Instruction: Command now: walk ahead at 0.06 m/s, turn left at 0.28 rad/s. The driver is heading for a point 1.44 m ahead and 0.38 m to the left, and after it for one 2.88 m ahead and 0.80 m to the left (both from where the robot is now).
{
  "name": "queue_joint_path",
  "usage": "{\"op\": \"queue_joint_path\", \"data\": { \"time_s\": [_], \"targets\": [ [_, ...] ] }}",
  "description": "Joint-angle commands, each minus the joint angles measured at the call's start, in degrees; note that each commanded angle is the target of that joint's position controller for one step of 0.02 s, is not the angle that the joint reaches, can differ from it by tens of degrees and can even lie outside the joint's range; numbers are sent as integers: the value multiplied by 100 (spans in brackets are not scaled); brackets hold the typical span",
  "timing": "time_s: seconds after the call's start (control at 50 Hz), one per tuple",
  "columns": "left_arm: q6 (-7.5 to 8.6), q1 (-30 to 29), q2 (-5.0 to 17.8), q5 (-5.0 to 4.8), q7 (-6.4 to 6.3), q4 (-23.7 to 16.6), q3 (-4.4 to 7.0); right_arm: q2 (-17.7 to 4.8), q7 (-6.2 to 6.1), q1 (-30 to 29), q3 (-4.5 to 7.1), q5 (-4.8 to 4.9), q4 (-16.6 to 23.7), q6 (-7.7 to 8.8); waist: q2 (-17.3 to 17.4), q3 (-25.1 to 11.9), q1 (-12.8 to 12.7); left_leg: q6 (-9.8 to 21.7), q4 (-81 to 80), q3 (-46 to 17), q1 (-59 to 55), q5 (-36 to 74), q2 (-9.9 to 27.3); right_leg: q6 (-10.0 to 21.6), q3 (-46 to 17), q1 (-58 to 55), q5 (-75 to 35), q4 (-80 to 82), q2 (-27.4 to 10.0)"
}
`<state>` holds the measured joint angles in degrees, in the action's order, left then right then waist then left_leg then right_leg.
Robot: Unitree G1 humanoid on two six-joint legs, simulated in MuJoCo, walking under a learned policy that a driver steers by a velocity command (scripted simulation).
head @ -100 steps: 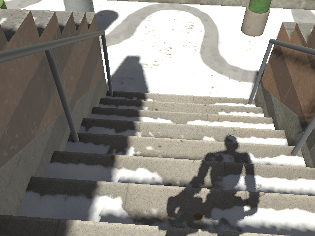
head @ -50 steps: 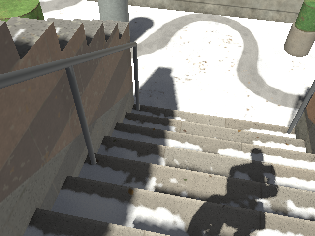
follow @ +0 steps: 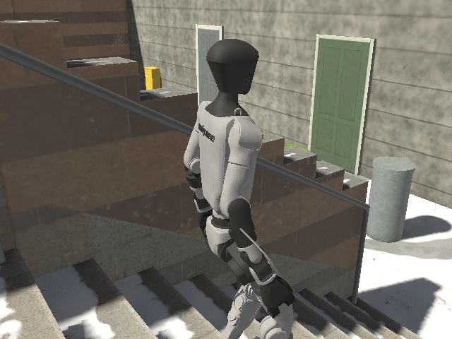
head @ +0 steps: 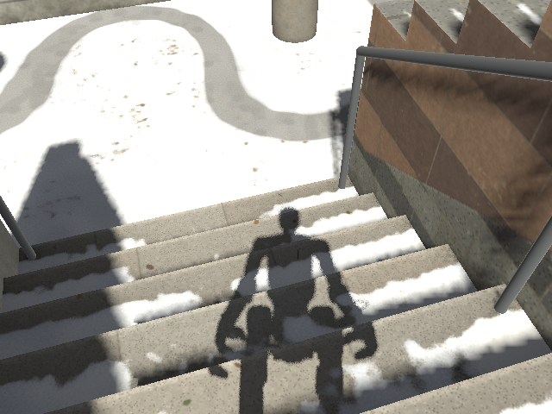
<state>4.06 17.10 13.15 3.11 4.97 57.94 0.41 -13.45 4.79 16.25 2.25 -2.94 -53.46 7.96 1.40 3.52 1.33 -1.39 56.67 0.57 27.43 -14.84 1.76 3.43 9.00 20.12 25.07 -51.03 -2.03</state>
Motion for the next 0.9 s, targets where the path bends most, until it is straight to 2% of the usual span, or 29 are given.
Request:
{"op": "queue_joint_path", "data": {
  "time_s": [0.02,0.04,0.06,0.08,0.1,0.12,0.16,0.24,0.26,0.28,0.3,0.32,0.34,0.36,0.38,0.4,0.48,0.54,0.6,0.7,0.74,0.76,0.78,0.8,0.82,0.84,0.86,0.88,0.9],
  "targets": [
    [70,-881,1329,-273,-380,-1537,562,-1891,-245,336,343,71,569,176,2115,-671,28,2622,-3066,-3317,-1057,5086,1452,-136,-286,1379,2215,-2551,754],
    [82,-1159,934,-194,-495,-1653,403,-1495,-322,843,297,-61,363,265,1294,-839,344,3054,-3048,-3366,-1761,5632,1756,-119,-1016,2145,2619,-3525,725],
    [118,-1062,512,-204,-545,-1875,275,-1266,-381,1083,292,-19,315,266,1081,-1020,325,3038,-2538,-3737,-2347,5362,1987,-300,-1631,3160,2367,-3895,566],
    [54,-1107,443,-128,-519,-1855,219,-700,-439,864,107,-55,405,158,339,-1054,366,2681,-2240,-4395,-1939,3474,1883,-567,-2124,3590,1616,-3161,322],
    [-5,-848,367,6,-572,-1729,146,-459,-524,651,33,54,457,0,-364,-827,197,2331,-1927,-3930,-1491,3069,1641,-807,-1985,3431,811,-2460,77],
    [-54,-625,137,135,-570,-1744,57,-502,-525,480,-34,32,558,-147,-349,-980,-72,2012,-1873,-3189,-617,2895,1251,-972,-1672,2412,446,-2185,24],
    [-148,-552,36,156,-570,-2030,13,-737,-500,187,-40,16,691,-262,325,-783,-425,1751,-2254,-2549,818,2406,595,-1012,-925,1147,468,-1831,230],
    [-232,-462,435,-194,-504,-2130,98,-1224,-408,-46,106,57,914,-170,456,-895,-354,1609,-2216,-2583,563,2391,476,-791,-576,-248,-179,672,609],
    [-245,-313,631,-268,-519,-2063,212,-1204,-350,4,141,92,896,-200,284,-1033,-392,1575,-1904,-2604,310,2190,400,-558,-705,-771,-1007,1820,617],
    [-220,-114,1171,-188,-631,-2008,452,-947,-265,504,136,51,790,-195,-109,-1348,-302,1123,-1116,-2341,495,1115,152,148,-1314,-1686,-2993,2124,-22],
    [-181,239,1867,8,-625,-2071,664,-191,-311,962,-1,93,1193,-216,-1683,-1727,-192,159,516,-1234,2305,-2285,-1051,2418,-3975,-2721,-5380,2518,-1896],
    [-123,444,1543,440,-551,-1984,631,-453,-448,743,37,16,1131,-339,-477,-1283,-569,-144,1919,-1775,3210,-2192,-686,2825,-4615,-2624,-5315,2690,-2658],
    [-89,246,1202,454,-491,-1780,490,-259,-577,412,-36,-49,1161,-520,-85,-943,-381,-222,2104,-1955,3672,-1555,-549,2529,-4246,-2277,-4941,2769,-2527],
    [-77,-186,638,121,-413,-1846,301,-531,-721,265,76,-28,1155,-613,-36,-1071,-170,-347,2573,-1543,3365,-1392,-594,2208,-3440,-1837,-5235,2675,-2036],
    [-36,-639,207,-45,-367,-1897,130,-506,-733,503,39,-136,1083,-635,-320,-1254,135,-377,2817,-1355,2913,-927,-582,1794,-2594,-1496,-5775,2440,-1539],
    [-3,-951,204,-57,-351,-1969,149,-459,-631,755,-3,-249,1028,-632,-373,-1329,389,-449,3303,-897,2445,-629,-517,1584,-1971,-915,-6143,2321,-1308],
    [-9,-610,598,54,-567,-1911,202,-496,-298,455,-48,-61,1181,-592,-305,-1237,20,-522,3791,-598,2172,202,-336,1487,-1213,-376,-4656,2646,-1191],
    [31,-232,760,-42,-667,-1743,211,-489,-197,117,-128,-166,1353,-615,-542,-1039,-185,-548,2703,-390,2172,233,95,1406,-1153,-731,-3731,2944,-1457],
    [86,11,1042,-89,-728,-1596,300,-422,-179,-451,-196,-255,1574,-675,-694,-856,-443,-508,957,7,1679,-220,436,1101,-1048,-888,-2898,2956,-1605],
    [151,-284,1498,32,-684,-1682,598,-558,-382,-443,-77,-105,1500,-781,-1126,-752,-541,54,-1349,515,273,-682,-25,983,-1590,-720,-2280,2982,-2133],
    [97,-562,1408,45,-644,-1624,574,-643,-429,58,92,153,1243,-675,-755,-921,-177,465,-3075,561,-1176,772,-290,687,-1387,-282,-1892,2276,-2031],
    [138,-246,937,143,-562,-1435,446,-827,-500,446,255,162,1110,-583,-258,-1298,24,763,-3278,174,-2657,1831,-101,299,-897,522,-1234,1307,-1632],
    [145,35,142,93,-502,-1845,266,-1738,-659,1049,474,11,1092,-448,1290,-2105,-135,2269,-3025,-1720,-4337,5633,1677,-362,130,2215,1794,-974,-464],
    [189,-228,444,-230,-510,-2007,344,-1676,-375,1515,458,-376,1078,-277,276,-1432,466,2594,-3410,-2644,-3943,4750,2172,-541,-1421,3196,1742,-865,245],
    [120,-534,648,-342,-551,-1889,434,-1290,-160,1285,437,-296,865,-229,58,-792,505,2319,-3504,-2100,-3415,4114,1997,-628,-1645,3393,1289,-1119,168],
    [86,-542,898,-276,-613,-1820,530,-1086,-35,641,384,28,915,-241,296,-730,121,2029,-3415,-1621,-2864,3939,1764,-659,-1461,3243,995,-1521,6],
    [58,-107,988,-97,-613,-1527,554,-839,50,70,312,274,1029,-264,289,-842,-225,1761,-3332,-1153,-2139,3882,1523,-723,-1434,2708,646,-1783,-173],
    [13,417,806,46,-542,-1211,490,-744,139,-228,277,302,1078,-298,356,-757,-532,1514,-3269,-837,-1205,3849,1303,-783,-1358,2024,140,-2106,-242],
    [-36,828,550,66,-426,-975,422,-574,191,-472,246,222,1127,-353,171,-702,-671,1289,-3311,-674,-525,3628,1101,-876,-1340,1585,-453,-2289,-224]
  ]
}}
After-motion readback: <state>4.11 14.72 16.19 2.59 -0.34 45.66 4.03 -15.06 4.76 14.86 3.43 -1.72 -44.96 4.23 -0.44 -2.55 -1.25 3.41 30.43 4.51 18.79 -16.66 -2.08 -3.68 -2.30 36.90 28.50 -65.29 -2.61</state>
